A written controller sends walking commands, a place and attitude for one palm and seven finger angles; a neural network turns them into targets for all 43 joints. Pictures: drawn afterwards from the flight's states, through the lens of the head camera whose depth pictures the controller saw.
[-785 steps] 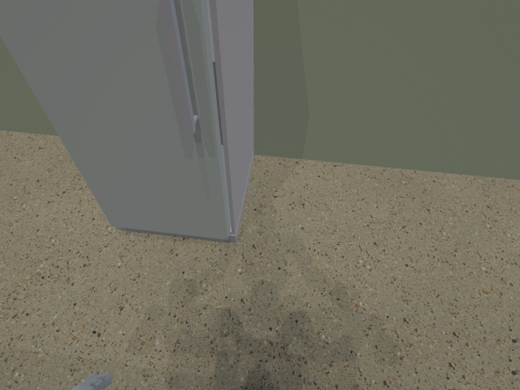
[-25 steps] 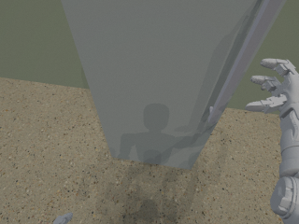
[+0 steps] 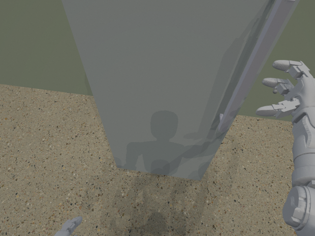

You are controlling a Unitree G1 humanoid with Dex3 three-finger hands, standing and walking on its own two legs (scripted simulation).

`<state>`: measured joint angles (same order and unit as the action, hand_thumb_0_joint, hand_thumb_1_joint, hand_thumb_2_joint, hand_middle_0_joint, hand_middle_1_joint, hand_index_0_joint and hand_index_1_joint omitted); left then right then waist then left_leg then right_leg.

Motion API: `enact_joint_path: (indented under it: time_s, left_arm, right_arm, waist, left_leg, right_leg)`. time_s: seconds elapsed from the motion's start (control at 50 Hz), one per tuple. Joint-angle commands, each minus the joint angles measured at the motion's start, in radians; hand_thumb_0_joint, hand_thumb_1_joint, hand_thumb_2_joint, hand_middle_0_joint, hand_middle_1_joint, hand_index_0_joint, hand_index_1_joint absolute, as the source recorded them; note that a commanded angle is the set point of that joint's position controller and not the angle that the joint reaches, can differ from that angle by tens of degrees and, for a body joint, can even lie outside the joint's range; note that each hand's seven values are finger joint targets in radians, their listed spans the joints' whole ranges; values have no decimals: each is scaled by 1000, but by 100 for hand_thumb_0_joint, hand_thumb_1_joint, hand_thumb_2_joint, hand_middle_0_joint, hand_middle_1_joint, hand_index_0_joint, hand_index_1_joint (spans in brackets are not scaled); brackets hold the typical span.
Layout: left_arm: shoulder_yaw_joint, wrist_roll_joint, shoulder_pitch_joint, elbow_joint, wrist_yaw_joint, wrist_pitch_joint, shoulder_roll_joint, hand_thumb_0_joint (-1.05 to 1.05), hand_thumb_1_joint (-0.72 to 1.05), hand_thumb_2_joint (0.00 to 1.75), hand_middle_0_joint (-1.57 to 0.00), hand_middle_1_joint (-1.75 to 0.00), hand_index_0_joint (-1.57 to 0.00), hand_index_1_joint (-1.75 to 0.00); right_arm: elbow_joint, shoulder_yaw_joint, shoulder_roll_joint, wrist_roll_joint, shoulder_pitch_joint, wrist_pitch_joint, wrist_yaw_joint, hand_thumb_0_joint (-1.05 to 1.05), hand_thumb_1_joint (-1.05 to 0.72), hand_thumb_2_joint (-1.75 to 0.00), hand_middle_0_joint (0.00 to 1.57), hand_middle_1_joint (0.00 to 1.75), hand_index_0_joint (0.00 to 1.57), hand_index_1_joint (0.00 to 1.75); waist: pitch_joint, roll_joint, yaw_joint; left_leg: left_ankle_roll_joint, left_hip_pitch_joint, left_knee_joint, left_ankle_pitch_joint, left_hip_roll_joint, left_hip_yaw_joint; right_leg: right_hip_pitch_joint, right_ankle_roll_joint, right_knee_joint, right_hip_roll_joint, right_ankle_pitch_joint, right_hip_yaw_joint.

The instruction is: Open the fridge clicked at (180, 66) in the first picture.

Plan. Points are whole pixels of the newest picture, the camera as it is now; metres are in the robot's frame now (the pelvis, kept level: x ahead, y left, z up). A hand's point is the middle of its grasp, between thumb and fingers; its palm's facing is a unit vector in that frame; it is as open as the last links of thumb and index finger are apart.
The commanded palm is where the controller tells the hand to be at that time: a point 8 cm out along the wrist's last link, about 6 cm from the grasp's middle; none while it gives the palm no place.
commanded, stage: move the hooked fingers beside the handle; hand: right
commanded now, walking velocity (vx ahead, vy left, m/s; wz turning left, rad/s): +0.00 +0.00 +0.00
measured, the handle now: (242, 78) +0.50 -0.17 +0.15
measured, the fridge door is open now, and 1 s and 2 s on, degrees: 0 0 0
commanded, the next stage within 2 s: feel for the door with the fingertips in 0.02 s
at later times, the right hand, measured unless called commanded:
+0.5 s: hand (261, 91) +0.45 -0.20 +0.16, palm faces +0.03 +1.00 +0.02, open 14.0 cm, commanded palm +0.42 -0.25 +0.15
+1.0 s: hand (261, 87) +0.46 -0.20 +0.16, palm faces +0.06 +1.00 +0.00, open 13.8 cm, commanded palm +0.44 -0.25 +0.15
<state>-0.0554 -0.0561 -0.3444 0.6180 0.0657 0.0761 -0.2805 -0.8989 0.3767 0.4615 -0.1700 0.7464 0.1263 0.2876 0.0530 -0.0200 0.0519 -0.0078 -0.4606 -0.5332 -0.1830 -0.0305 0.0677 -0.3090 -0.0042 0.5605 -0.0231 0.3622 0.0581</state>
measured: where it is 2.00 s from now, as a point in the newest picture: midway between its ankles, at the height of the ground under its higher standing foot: outside the picture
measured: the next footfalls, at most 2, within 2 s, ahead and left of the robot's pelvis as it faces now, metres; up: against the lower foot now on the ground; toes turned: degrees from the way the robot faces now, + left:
none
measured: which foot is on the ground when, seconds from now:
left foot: down 0.00-1.00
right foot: down 0.00-1.00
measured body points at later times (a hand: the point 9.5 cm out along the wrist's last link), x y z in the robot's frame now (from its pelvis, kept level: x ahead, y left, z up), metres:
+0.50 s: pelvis +0.00 +0.00 +0.00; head +0.04 +0.00 +0.45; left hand +0.10 +0.25 -0.11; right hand +0.44 -0.25 +0.16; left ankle +0.05 +0.12 -0.73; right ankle -0.05 -0.11 -0.73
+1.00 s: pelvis +0.00 +0.00 +0.00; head +0.05 +0.00 +0.45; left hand +0.07 +0.26 -0.12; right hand +0.45 -0.26 +0.16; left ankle +0.05 +0.12 -0.73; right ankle -0.05 -0.11 -0.73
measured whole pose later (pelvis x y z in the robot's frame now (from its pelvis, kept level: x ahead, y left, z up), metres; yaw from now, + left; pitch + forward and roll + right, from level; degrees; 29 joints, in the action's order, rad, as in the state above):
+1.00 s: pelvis +0.00 +0.00 +0.00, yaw -1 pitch +8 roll +0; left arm -0.04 -0.04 -0.36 0.65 0.06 0.07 -0.29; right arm -1.01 0.32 0.43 -0.14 0.87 0.13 0.22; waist 0.05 -0.02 0.06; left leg -0.01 -0.50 -0.55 -0.19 -0.04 0.08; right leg -0.36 -0.01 0.59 -0.02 0.37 0.04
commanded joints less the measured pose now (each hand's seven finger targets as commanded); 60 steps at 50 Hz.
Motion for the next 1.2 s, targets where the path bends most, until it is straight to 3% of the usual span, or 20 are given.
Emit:
enact_joint_path:
  time_s: [0.0, 0.1, 0.12, 0.18, 0.26, 0.36, 0.4, 0.42, 0.46, 0.48, 0.56, 0.62, 0.7, 0.76, 0.88, 0.94, 0.98, 1.06, 1.08, 1.18]
  left_arm:
    - [64, -5, -21, -120, 11, 25, -161, 0, 90, 90, -20, -30, -20, -30]
    - [66, 2, -21, -121, 14, 32, -150, 0, 90, 90, -20, -30, -20, -30]
    - [68, 5, -26, -119, 14, 35, -149, 0, 90, 90, -20, -30, -20, -30]
    - [67, 3, -30, -106, 18, 39, -149, 0, 90, 90, -20, -30, -20, -30]
    - [64, 0, -25, -92, 14, 38, -153, 0, 90, 90, -20, -30, -20, -30]
    - [65, 7, -20, -110, 0, 39, -140, 0, 90, 90, -20, -30, -20, -30]
    - [68, 9, -24, -110, -2, 37, -143, 0, 90, 90, -20, -30, -20, -30]
    - [69, 9, -20, -112, -4, 39, -139, 0, 90, 90, -20, -30, -20, -30]
    - [70, 10, -13, -113, -6, 40, -138, 0, 90, 90, -20, -30, -20, -30]
    - [71, 11, -22, -106, -4, 34, -144, 0, 90, 90, -20, -30, -20, -30]
    - [65, 12, -23, -99, -5, 22, -136, 0, 90, 90, -20, -30, -20, -30]
    - [69, 13, -22, -109, -2, 22, -133, 0, 90, 90, -20, -30, -20, -30]
    - [67, 9, -31, -95, 4, 27, -133, 0, 90, 90, -20, -30, -20, -30]
    - [68, 9, -39, -86, 5, 28, -139, 0, 90, 90, -20, -30, -20, -30]
    - [69, 12, -65, -68, 5, 24, -145, 0, 90, 90, -20, -30, -20, -30]
    - [71, 20, -85, -64, 3, 26, -150, 0, 90, 90, -20, -30, -20, -30]
    - [74, 20, -91, -67, -2, 28, -144, 0, 90, 90, -20, -30, -20, -30]
    - [70, 21, -97, -51, -6, 33, -143, 0, 90, 90, -20, -30, -20, -30]
    - [75, 22, -104, -52, -6, 33, -148, 0, 90, 90, -20, -30, -20, -30]
    - [71, 21, -91, -63, -8, 33, -148, 0, 90, 90, -20, -30, -20, -30]
  right_arm:
    - [172, 47, 282, -20, 381, 14, 20, 0, 50, -30, 30, 120, 30, 120]
    - [323, 14, 268, -28, 514, 60, 20, 0, 50, -30, 30, 120, 30, 120]
    - [333, 17, 263, -33, 512, 69, 18, 0, 50, -30, 30, 120, 30, 120]
    - [303, -17, 209, -51, 502, 65, 19, 0, 50, -30, 30, 120, 30, 120]
    - [197, -14, 204, -32, 457, 19, 3, 0, 50, -30, 30, 120, 30, 120]
    - [295, -42, 164, -14, 477, 32, -35, 0, 50, -30, 30, 120, 30, 120]
    - [301, -12, 180, -26, 463, 47, -51, 0, 50, -30, 30, 120, 30, 120]
    - [315, -32, 145, -33, 476, 50, -55, 0, 50, -30, 30, 120, 30, 120]
    - [311, -14, 144, -33, 435, 47, -68, 0, 50, -30, 30, 120, 30, 120]
    - [304, 16, 188, -22, 433, 47, -80, 0, 50, -30, 30, 120, 30, 120]
    - [242, 8, 203, 27, 452, 19, -106, 0, 50, -30, 30, 120, 30, 120]
    - [293, 22, 223, 29, 485, 41, -108, 0, 50, -30, 30, 120, 30, 120]
    - [272, -42, 158, 0, 541, 60, -68, 0, 50, -30, 30, 120, 30, 120]
    - [214, -37, 157, -3, 517, 51, -54, 0, 50, -30, 30, 120, 30, 120]
    - [105, -55, 151, 13, 607, 37, -63, 0, 50, -30, 30, 120, 30, 120]
    - [107, -5, 222, 26, 661, 74, -80, 0, 50, -30, 30, 120, 30, 120]
    - [128, -28, 193, 25, 657, 100, -76, 0, 50, -30, 30, 120, 30, 120]
    - [87, -72, 148, 30, 708, 113, -68, 0, 50, -30, 30, 120, 30, 120]
    - [93, -48, 176, 26, 693, 121, -70, 0, 50, -30, 30, 120, 30, 120]
    - [99, -44, 181, 16, 646, 127, -54, 0, 50, -30, 30, 120, 30, 120]
  waist:
    - [271, 24, -8]
    - [349, -69, 10]
    - [373, -54, 11]
    - [346, -26, 22]
    - [268, -7, 17]
    - [346, -81, 0]
    - [358, 7, -2]
    - [369, 14, 3]
    - [366, 4, -12]
    - [360, 22, -12]
    - [287, -12, -5]
    - [353, -12, -7]
    - [350, -14, 23]
    - [335, -32, 19]
    - [262, -6, 48]
    - [345, 26, 40]
    - [383, -11, 40]
    - [344, -45, 62]
    - [359, -11, 55]
    - [362, -20, 41]
  left_leg:
    - [-23, 336, -2, 279, 12, -43]
    - [-26, 325, -3, 275, 19, -52]
    - [-26, 337, -5, 292, 21, -51]
    - [-25, 321, -2, 280, 21, -39]
    - [-24, 281, 7, 212, 17, -35]
    - [-32, 294, -12, 271, 19, -32]
    - [-29, 324, -17, 291, 23, -29]
    - [-26, 332, -17, 300, 25, -32]
    - [-26, 339, -18, 307, 23, -36]
    - [-26, 346, -19, 305, 21, -35]
    - [-24, 317, -8, 273, 16, -39]
    - [-25, 364, -14, 319, 17, -48]
    - [-24, 340, -9, 323, 23, -44]
    - [-26, 316, -7, 304, 23, -42]
    - [-25, 249, 2, 221, 18, -33]
    - [-23, 289, -18, 241, 21, -41]
    - [-24, 297, -29, 285, 21, -42]
    - [-24, 240, -20, 240, 24, -39]
    - [-25, 260, -23, 247, 25, -36]
    - [-27, 292, -23, 241, 23, -42]
  right_leg:
    - [-96, -20, -88, 13, -286, -35]
    - [-22, -18, -68, 17, -309, -44]
    - [-10, -19, -65, 16, -328, -47]
    - [-15, -17, -66, 14, -321, -51]
    - [-71, -17, -78, 18, -245, -52]
    - [-16, -8, -65, 18, -345, -56]
    - [-27, -11, -66, 11, -360, -61]
    - [-21, -11, -66, 12, -359, -57]
    - [-25, -11, -68, 12, -363, -50]
    - [-34, -12, -67, 10, -363, -50]
    - [-76, -14, -81, 16, -309, -42]
    - [-50, -18, -73, 16, -349, -39]
    - [-28, -15, -69, 11, -348, -43]
    - [-33, -14, -67, 15, -335, -43]
    - [-76, -17, -67, 18, -258, -52]
    - [-82, -17, -57, 20, -274, -60]
    - [-59, -16, -43, 21, -325, -54]
    - [-57, -12, -44, 22, -283, -62]
    - [-59, -15, -42, 19, -298, -64]
    - [-89, -18, -48, 21, -268, -58]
